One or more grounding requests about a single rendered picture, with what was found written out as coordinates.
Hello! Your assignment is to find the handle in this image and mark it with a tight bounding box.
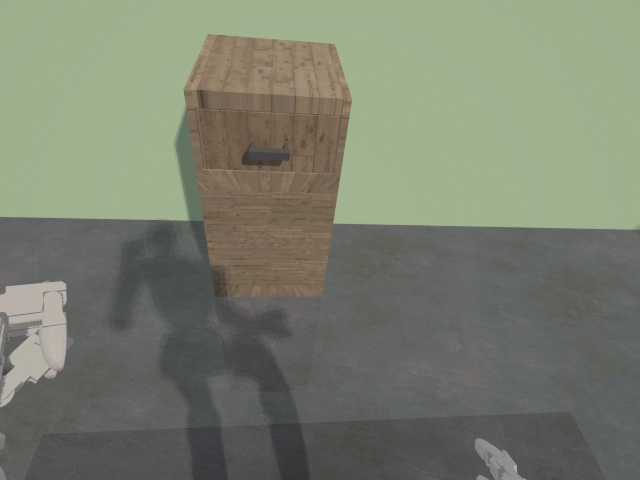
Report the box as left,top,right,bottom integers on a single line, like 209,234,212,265
249,141,290,161

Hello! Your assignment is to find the drawer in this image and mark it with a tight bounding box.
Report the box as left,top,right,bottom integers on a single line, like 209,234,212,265
196,108,340,173

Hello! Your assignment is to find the robot right hand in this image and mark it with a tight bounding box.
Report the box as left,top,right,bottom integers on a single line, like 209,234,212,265
475,438,526,480

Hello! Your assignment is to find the cabinet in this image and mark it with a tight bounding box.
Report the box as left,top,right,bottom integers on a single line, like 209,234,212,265
183,34,352,297

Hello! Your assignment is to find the robot left hand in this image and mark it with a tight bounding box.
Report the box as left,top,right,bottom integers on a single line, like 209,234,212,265
0,281,73,409

